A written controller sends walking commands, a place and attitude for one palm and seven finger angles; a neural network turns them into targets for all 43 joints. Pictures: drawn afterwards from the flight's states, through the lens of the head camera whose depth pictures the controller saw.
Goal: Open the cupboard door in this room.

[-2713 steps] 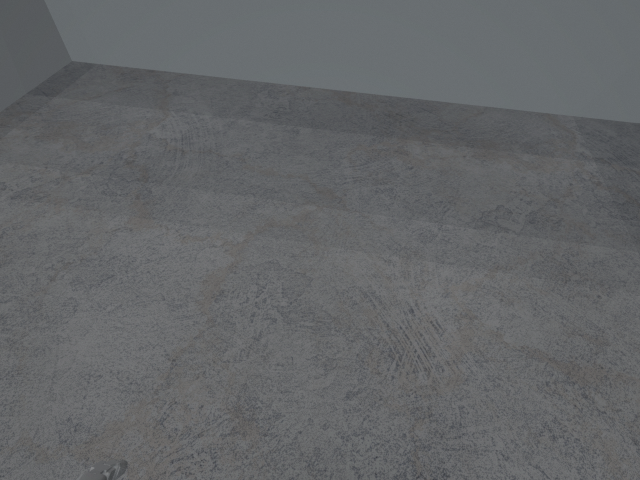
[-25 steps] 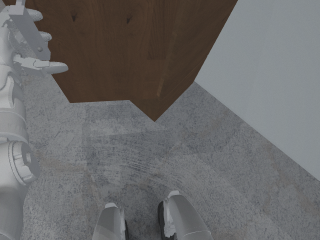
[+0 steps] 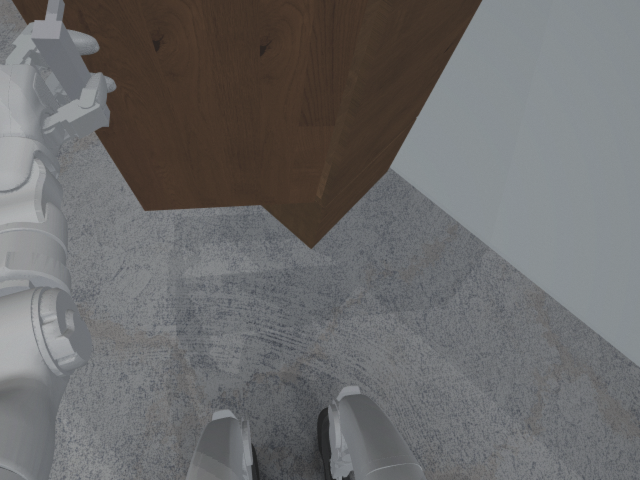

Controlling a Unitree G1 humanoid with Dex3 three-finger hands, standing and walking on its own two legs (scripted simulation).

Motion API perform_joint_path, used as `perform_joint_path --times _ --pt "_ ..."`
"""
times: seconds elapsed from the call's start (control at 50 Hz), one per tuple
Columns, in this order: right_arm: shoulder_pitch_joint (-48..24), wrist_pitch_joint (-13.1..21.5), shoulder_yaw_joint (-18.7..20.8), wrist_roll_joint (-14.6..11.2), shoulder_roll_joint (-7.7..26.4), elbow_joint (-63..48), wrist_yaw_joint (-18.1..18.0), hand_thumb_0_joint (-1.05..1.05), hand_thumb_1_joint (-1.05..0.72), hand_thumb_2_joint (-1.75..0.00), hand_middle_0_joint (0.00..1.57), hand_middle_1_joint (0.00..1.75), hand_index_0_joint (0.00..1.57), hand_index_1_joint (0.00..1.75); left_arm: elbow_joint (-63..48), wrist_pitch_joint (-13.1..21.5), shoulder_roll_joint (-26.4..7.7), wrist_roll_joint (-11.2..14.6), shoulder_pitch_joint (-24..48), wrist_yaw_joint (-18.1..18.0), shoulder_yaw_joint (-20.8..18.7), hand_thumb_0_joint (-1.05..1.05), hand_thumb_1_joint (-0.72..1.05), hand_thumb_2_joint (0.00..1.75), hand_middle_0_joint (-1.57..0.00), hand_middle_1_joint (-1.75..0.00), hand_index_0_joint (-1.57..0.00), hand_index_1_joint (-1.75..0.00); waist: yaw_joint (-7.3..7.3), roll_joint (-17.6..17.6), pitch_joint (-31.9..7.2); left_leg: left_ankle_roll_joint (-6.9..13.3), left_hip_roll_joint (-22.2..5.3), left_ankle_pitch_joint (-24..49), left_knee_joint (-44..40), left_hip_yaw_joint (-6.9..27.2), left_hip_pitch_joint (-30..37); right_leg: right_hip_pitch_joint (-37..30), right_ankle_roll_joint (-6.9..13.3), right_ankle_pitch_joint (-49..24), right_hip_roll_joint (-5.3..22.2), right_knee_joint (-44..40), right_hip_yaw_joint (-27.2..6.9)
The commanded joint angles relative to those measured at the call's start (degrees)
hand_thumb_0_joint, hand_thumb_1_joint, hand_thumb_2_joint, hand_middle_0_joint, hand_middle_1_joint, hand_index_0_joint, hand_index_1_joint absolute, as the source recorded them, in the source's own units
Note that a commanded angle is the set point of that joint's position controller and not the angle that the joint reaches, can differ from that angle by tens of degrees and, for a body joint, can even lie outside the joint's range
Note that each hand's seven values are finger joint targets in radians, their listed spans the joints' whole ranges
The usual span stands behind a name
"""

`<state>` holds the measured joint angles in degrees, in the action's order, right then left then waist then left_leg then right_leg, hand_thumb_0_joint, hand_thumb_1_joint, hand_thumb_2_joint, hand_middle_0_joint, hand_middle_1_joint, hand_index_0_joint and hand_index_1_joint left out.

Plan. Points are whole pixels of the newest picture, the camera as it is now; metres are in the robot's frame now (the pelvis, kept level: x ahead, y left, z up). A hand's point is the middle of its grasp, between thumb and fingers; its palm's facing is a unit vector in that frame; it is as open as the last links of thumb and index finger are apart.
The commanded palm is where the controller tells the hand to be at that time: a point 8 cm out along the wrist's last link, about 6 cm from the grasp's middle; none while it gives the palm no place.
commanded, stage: pull the door open along its arc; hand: left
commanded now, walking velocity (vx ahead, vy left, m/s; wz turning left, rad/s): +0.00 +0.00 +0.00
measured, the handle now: (78, 65) +0.59 +0.22 +0.06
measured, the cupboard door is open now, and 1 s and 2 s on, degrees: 48 88 96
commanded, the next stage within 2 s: open thumb and fingers to let go in 1.12 s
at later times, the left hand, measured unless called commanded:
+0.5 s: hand (106, 161) +0.46 +0.18 +0.06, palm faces -0.02 -1.00 -0.01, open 6.3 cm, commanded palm +0.40 +0.24 +0.06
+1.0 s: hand (206, 260) +0.35 +0.08 +0.06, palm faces +0.38 -0.93 +0.00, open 6.6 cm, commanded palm +0.28 +0.13 +0.06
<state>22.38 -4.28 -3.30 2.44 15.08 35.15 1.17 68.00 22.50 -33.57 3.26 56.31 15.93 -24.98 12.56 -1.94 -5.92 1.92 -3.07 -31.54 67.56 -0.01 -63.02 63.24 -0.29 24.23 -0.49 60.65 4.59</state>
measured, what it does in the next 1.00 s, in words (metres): stands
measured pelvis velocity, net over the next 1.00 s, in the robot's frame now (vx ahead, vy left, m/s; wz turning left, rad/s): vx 0.02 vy -0.04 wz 0.05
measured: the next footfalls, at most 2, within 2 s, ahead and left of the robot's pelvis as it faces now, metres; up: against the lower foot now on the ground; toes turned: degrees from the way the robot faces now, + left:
none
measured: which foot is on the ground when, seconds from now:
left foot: down 0.00-1.00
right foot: down 0.00-1.00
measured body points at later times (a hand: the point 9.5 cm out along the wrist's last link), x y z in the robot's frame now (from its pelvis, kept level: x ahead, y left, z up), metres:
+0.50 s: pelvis +0.02 -0.01 +0.02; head +0.15 +0.01 +0.45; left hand +0.46 +0.24 +0.06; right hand +0.05 -0.26 -0.09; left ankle -0.01 +0.09 -0.64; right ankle +0.03 -0.13 -0.64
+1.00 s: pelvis +0.02 -0.04 +0.03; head +0.09 -0.04 +0.47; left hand +0.32 +0.13 +0.07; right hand +0.19 -0.24 -0.09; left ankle -0.01 +0.09 -0.64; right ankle +0.03 -0.13 -0.64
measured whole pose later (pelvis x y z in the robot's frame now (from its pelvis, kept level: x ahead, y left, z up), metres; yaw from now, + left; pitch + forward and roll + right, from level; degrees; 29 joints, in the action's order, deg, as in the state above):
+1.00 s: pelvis +0.02 -0.04 +0.03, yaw +3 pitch +16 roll +0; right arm 10.7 -0.9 -0.2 4.5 9.5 32.3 2.0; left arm 21.0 23.2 2.4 -2.1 5.3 -24.5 1.2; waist 1.4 -0.8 -8.5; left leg -1.0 -1.7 -29.9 58.3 -0.8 -44.7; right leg 48.0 2.3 26.5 0.6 58.1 3.8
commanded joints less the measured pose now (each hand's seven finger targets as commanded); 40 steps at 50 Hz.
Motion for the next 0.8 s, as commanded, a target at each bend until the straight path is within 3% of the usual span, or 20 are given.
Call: perform_joint_path --times 0.0,0.02,0.08,0.16,0.24,0.3,0.4,0.42,0.44,0.46,0.48,0.5,0.52,0.54,0.56,0.6,0.62,0.66,0.7,0.78 --pt "11.79 0.05 3.81 -0.27 11.44 -1.57 -0.86 0.0 -0.9 -0.9 0.2 0.3 0.2 0.3 -12.03 4.02 -15.04 0.53 24.11 0.39 -0.71 0.0 0.9 0.9 -0.4 -1.35 -0.4 -1.35 0.28 -9.89 -30.49 -1.05 0.9 30.21 -7.08 4.33 23.35 -14.32 1.48 -18.5 -2.64 -4.56 -1.59" --pt "11.89 0.1 3.81 -0.25 11.48 -1.8 -0.94 0.0 -0.9 -0.9 0.2 0.3 0.2 0.3 -12.85 4.4 -16.42 0.57 23.89 0.45 -1.87 0.0 0.9 0.9 -0.4 -1.35 -0.4 -1.35 -0.37 -11.19 -31.23 -1.14 0.79 31.57 -6.99 4.46 24.26 -14.34 1.79 -19.02 -2.63 -4.11 -1.56" --pt "11.59 0.13 3.82 -0.19 11.3 -1.75 -0.91 0.0 -0.9 -0.9 0.2 0.3 0.2 0.3 -13.45 4.45 -15.15 0.7 24.47 0.63 -0.87 0.0 0.9 0.9 -0.4 -1.35 -0.4 -1.35 0.02 -11.45 -31.66 -1.26 0.78 31.56 -6.91 4.36 24.51 -14.25 1.52 -19.18 -2.53 -4.24 -1.53" --pt "11.29 0.04 4.21 -0.48 11.23 -2.67 -0.74 0.0 -0.9 -0.9 0.2 0.3 0.2 0.3 -15.7 4.89 -14.74 1.52 18.11 1.28 -1.67 0.0 0.9 0.9 -0.4 -1.35 -0.4 -1.35 -2.08 -11.47 -34.46 -1.42 0.82 34.8 -7.32 3.98 26.26 -16.97 1.65 -21.74 -2.6 -4.08 -1.66" --pt "10.36 -0.27 4.64 -1.0 10.89 -3.95 -0.38 0.0 -0.9 -0.9 0.2 0.3 0.2 0.3 -20.11 4.83 -13.04 2.96 10.31 1.64 -1.59 0.0 0.9 0.9 -0.4 -1.35 -0.4 -1.35 -3.7 -9.61 -34.68 -1.38 0.8 37.13 -8.48 3.44 27.19 -19.96 1.58 -24.01 -2.72 -4.87 -1.59" --pt "8.84 -0.4 4.91 -1.79 10.47 -5.48 -0.05 0.0 -0.9 -0.9 0.2 0.3 0.2 0.3 -21.71 3.64 -9.77 4.3 1.32 1.87 -0.4 0.0 0.9 0.9 -0.4 -1.35 -0.4 -1.35 -4.99 -5.84 -31.5 -0.78 1.47 32.69 -10.19 1.92 23.36 -24.13 1.41 -24.49 -2.76 -6.21 -1.96" --pt "5.83 0.18 5.68 -2.76 9.56 -8.25 0.35 0.0 -0.9 -0.9 0.2 0.3 0.2 0.3 -31.96 3.21 -3.89 7.39 -13.79 1.63 1.6 0.0 0.9 0.9 -0.4 -1.35 -0.4 -1.35 -7.95 -4.8 -30.86 -0.7 1.94 34.42 -12.62 0.44 23.18 -29.79 1.47 -28.06 -2.15 -7.07 -2.23" --pt "5.45 0.49 5.79 -2.86 9.31 -8.84 0.47 0.0 -0.9 -0.9 0.2 0.3 0.2 0.3 -32.89 3.1 -1.62 8.12 -17.44 1.49 2.63 0.0 0.9 0.9 -0.4 -1.35 -0.4 -1.35 -8.03 -3.82 -29.57 -0.54 1.99 35.06 -12.88 0.23 23.04 -29.98 1.62 -28.69 -2.13 -7.22 -2.08" --pt "4.67 0.67 5.88 -3.05 9.24 -8.9 0.53 0.0 -0.9 -0.9 0.2 0.3 0.2 0.3 -34.26 3.01 -1.63 8.59 -20.68 1.19 2.08 0.0 0.9 0.9 -0.4 -1.35 -0.4 -1.35 -8.74 -3.09 -28.03 -0.68 1.86 34.83 -13.37 0.05 22.41 -30.23 1.51 -28.7 -1.93 -7.22 -2.01" --pt "3.03 1.45 6.11 -2.6 7.6 -9.87 0.68 0.0 -0.9 -0.9 0.2 0.3 0.2 0.3 -38.67 3.22 -0.11 12.68 -22.18 -7.21 -5.85 0.0 0.9 0.9 -0.4 -1.35 -0.4 -1.35 -12.68 -1.31 -27.32 -1.37 2.17 33.4 -14.09 -0.36 20.19 -31.63 1.35 -28.19 -1.97 -7.65 -1.33" --pt "2.12 2.2 6.11 -2.5 7.29 -9.93 1.27 0.0 -0.9 -0.9 0.2 0.3 0.2 0.3 -39.56 2.95 5.79 11.51 -27.53 -11.4 -0.99 0.0 0.9 0.9 -0.4 -1.35 -0.4 -1.35 -11.91 -1.6 -26.68 -1.67 2.28 33.11 -14.37 -0.62 20.29 -31.43 1.24 -27.64 -1.8 -7.34 -1.31" --pt "1.47 2.71 6.2 -2.38 6.94 -9.76 1.82 0.0 -0.9 -0.9 0.2 0.3 0.2 0.3 -41.13 2.87 8.39 10.94 -30.72 -14.84 -0.55 0.0 0.9 0.9 -0.4 -1.35 -0.4 -1.35 -12.2 -0.95 -25.13 -2.05 2.16 32.46 -14.68 -0.86 19.71 -30.83 1.37 -27.01 -1.62 -7.16 -0.93" --pt "0.72 3.09 6.29 -2.09 6.85 -9.77 1.94 0.0 -0.9 -0.9 0.2 0.3 0.2 0.3 -44.0 3.58 8.12 9.9 -31.87 -18.21 -1.03 0.0 0.9 0.9 -0.4 -1.35 -0.4 -1.35 -12.81 0.25 -24.88 -2.1 2.31 32.31 -14.63 -0.96 18.97 -31.98 1.65 -27.66 -1.51 -6.82 -1.13" --pt "0.36 3.22 6.43 -1.67 6.43 -9.55 2.09 0.0 -0.9 -0.9 0.2 0.3 0.2 0.3 -46.84 4.12 8.51 8.58 -33.08 -21.55 -1.3 0.0 0.9 0.9 -0.4 -1.35 -0.4 -1.35 -13.2 -1.2 -26.1 -2.38 2.37 32.99 -14.68 -1.19 19.99 -32.6 1.64 -28.49 -1.34 -6.27 -1.54" --pt "-0.11 3.35 6.38 -1.17 5.73 -9.7 2.36 0.0 -0.9 -0.9 0.2 0.3 0.2 0.3 -48.9 4.35 10.92 7.32 -35.85 -24.5 0.02 0.0 0.9 0.9 -0.4 -1.35 -0.4 -1.35 -13.86 -1.97 -26.6 -2.51 2.47 34.0 -14.59 -1.58 20.19 -33.72 1.87 -29.88 -1.05 -5.84 -1.83" --pt "-1.58 3.32 6.35 -0.5 5.04 -9.71 2.48 0.0 -0.9 -0.9 0.2 0.3 0.2 0.3 -51.57 4.5 15.23 4.81 -37.44 -30.06 3.28 0.0 0.9 0.9 -0.4 -1.35 -0.4 -1.35 -13.6 0.44 -24.68 -2.74 2.43 32.81 -14.62 -1.53 20.05 -33.88 2.04 -29.91 -0.77 -5.71 -1.85" --pt "-2.33 3.3 6.33 -0.07 4.88 -9.89 2.33 0.0 -0.9 -0.9 0.2 0.3 0.2 0.3 -53.55 4.84 15.67 3.44 -37.21 -32.82 3.9 0.0 0.9 0.9 -0.4 -1.35 -0.4 -1.35 -13.64 1.17 -24.8 -2.57 2.49 32.23 -14.26 -1.34 19.79 -34.17 2.21 -29.85 -0.71 -5.58 -2.12" --pt "-4.01 2.99 6.24 0.54 4.04 -9.83 2.17 0.0 -0.9 -0.9 0.2 0.3 0.2 0.3 -53.54 4.66 19.91 0.34 -39.18 -37.77 7.21 0.0 0.9 0.9 -0.4 -1.35 -0.4 -1.35 -13.84 2.22 -22.82 -2.78 2.73 29.46 -14.71 -1.27 19.65 -33.71 2.14 -27.89 -0.27 -5.81 -2.16" --pt "-5.62 2.8 6.18 1.15 3.6 -9.62 1.6 0.0 -0.9 -0.9 0.2 0.3 0.2 0.3 -55.28 4.77 21.5 -2.84 -37.86 -41.39 9.98 0.0 0.9 0.9 -0.4 -1.35 -0.4 -1.35 -13.55 2.38 -23.19 -2.68 2.95 26.97 -14.72 -1.17 19.95 -33.67 2.1 -25.94 0.08 -6.04 -2.64" --pt "-7.6 3.25 6.11 1.62 2.65 -9.12 0.32 0.0 -0.9 -0.9 0.2 0.3 0.2 0.3 -56.55 5.29 25.67 -5.4 -38.98 -42.44 15.74 0.0 0.9 0.9 -0.4 -1.35 -0.4 -1.35 -12.76 4.79 -22.99 -2.17 3.36 24.1 -14.54 -1.35 20.51 -34.74 1.71 -25.61 0.49 -7.56 -3.41"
